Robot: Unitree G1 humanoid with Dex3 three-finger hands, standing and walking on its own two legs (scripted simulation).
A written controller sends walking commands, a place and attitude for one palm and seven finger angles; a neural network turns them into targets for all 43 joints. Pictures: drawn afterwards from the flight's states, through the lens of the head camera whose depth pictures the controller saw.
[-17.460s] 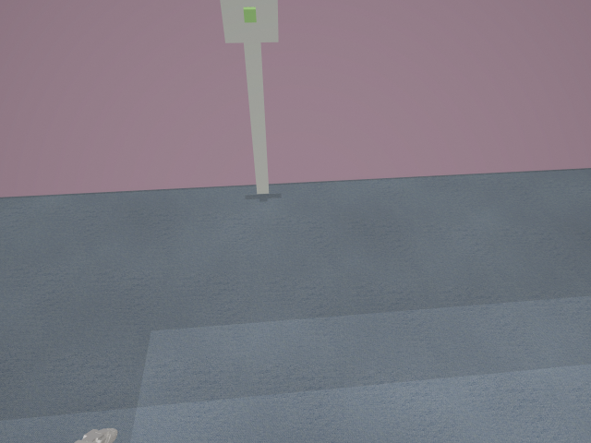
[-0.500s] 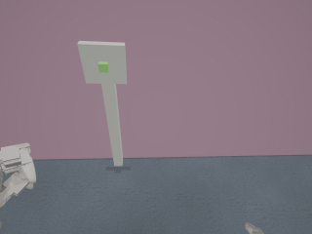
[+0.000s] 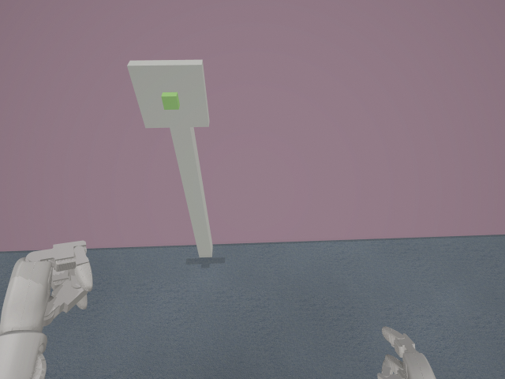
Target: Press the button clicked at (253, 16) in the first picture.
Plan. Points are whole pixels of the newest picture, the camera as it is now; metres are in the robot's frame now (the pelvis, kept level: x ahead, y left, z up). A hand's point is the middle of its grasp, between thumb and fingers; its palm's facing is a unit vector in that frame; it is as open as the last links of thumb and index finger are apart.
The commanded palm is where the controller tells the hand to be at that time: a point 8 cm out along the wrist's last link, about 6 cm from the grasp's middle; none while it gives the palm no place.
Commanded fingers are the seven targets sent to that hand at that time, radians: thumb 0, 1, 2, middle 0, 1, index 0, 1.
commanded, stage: let the arm hang, fingers relaxed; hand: left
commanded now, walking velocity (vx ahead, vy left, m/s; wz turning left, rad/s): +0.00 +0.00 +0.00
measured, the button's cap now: (171, 100) +0.74 +0.28 +0.07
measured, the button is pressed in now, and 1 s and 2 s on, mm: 0 0 0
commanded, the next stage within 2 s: stand and wait in 1.04 s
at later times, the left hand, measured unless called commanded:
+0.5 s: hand out of the picture -0.08 +0.22 -0.16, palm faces +0.01 -0.96 -0.27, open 5.3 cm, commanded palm none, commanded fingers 0.00 0.90 0.90 -0.24 -0.34 -0.24 -0.34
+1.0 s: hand out of the picture +0.04 +0.17 -0.17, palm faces +0.01 -0.98 -0.21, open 7.3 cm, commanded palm none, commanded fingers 0.00 0.90 0.90 -0.20 -0.30 -0.20 -0.30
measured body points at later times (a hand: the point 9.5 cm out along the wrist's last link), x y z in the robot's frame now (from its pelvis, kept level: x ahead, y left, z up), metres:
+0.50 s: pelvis -0.01 +0.00 +0.00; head +0.01 +0.00 +0.45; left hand -0.08 +0.27 -0.14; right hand -0.02 -0.25 -0.15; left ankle +0.06 +0.11 -0.73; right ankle -0.04 -0.11 -0.73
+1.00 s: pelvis +0.01 -0.02 +0.01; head +0.01 -0.02 +0.46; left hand +0.04 +0.22 -0.15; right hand +0.04 -0.26 -0.15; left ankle +0.06 +0.11 -0.73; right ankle -0.04 -0.11 -0.73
